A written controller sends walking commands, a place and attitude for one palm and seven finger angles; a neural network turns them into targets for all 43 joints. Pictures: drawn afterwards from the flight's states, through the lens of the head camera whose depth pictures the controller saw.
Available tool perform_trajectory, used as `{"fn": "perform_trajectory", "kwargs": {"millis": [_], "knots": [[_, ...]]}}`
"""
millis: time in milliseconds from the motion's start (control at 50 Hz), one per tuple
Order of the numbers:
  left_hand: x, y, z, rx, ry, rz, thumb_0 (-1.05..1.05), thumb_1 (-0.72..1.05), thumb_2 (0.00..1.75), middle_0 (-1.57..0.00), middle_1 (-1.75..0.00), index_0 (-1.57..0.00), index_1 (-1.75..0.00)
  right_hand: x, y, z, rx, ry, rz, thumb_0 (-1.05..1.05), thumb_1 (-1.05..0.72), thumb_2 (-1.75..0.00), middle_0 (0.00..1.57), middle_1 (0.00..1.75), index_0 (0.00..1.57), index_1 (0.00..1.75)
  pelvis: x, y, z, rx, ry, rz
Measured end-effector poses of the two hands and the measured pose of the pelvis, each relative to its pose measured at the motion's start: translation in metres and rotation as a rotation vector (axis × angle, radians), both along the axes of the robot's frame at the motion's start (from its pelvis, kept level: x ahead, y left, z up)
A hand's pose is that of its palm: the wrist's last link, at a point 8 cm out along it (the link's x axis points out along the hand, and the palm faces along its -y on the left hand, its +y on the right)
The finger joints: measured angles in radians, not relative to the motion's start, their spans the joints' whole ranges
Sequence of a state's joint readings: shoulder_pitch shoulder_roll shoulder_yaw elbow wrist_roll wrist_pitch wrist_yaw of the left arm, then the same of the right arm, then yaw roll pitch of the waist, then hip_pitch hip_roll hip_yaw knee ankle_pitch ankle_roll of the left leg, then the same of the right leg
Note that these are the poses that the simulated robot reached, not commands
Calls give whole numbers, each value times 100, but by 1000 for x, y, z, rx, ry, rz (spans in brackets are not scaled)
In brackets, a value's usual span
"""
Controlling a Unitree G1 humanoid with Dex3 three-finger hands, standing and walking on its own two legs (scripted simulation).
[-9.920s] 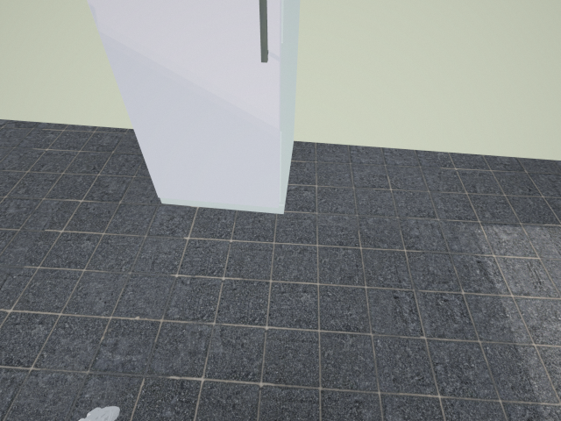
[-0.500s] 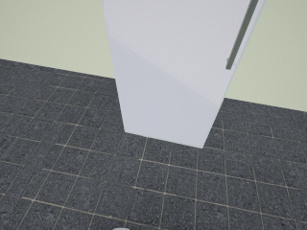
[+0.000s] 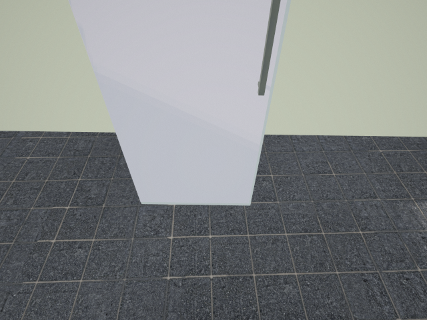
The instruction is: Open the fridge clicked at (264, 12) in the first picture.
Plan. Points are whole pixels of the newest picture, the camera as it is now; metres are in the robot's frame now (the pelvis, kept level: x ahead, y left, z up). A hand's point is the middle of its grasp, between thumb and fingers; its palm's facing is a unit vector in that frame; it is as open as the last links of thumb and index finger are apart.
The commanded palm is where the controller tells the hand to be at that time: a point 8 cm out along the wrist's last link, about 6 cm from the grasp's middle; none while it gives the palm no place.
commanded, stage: take the last steps up to it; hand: right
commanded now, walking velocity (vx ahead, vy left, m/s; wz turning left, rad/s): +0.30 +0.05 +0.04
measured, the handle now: (271, 19) +0.78 -0.14 +0.24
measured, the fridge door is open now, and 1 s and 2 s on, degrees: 0 0 0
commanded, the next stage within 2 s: come to a stop and stand still in 0.76 s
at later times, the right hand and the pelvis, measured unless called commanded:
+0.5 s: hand (277, 283) +0.25 -0.15 -0.18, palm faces -0.02 +0.98 -0.21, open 7.4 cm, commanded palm none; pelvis +0.15 +0.04 -0.03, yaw +2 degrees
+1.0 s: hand (274, 267) +0.29 -0.15 -0.19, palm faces +0.05 +0.99 -0.15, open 7.3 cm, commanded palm none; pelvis +0.29 +0.02 +0.00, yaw +1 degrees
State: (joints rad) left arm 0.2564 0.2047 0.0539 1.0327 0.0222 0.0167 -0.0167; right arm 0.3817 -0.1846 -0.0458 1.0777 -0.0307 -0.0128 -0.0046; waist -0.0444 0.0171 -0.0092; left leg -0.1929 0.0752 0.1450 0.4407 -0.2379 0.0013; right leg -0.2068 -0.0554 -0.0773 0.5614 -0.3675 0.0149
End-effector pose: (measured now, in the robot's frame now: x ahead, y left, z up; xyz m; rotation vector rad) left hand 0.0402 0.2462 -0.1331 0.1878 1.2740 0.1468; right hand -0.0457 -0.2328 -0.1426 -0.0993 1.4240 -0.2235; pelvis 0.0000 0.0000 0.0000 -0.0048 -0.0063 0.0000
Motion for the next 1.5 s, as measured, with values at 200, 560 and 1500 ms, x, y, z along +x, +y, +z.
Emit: {"fn": "perform_trajectory", "kwargs": {"millis": [200, 560, 1500], "knots": [[-14, -43, 1, -14, 57, 62, 0, 92, 90, -20, -30, -20, -30, 36, -18, -6, 51, 67, 25, 1, -91, -90, 20, 30, 20, 30, 39, -17, 2, 19, -17, 2], [56, 17, -33, -64, 242, 158, 1, 91, 90, -20, -30, -20, -30, 299, 46, -5, -18, -272, 161, 0, -91, -90, 20, 30, 20, 30, 163, 43, -20, 10, -26, 21], [284, 76, -24, -65, 53, 35, 1, 91, 90, -19, -30, -20, -30, 374, 80, 21, -92, -164, 82, 1, -91, -90, 21, 30, 21, 30, 278, 84, 0, -54, -3, 6]]}}
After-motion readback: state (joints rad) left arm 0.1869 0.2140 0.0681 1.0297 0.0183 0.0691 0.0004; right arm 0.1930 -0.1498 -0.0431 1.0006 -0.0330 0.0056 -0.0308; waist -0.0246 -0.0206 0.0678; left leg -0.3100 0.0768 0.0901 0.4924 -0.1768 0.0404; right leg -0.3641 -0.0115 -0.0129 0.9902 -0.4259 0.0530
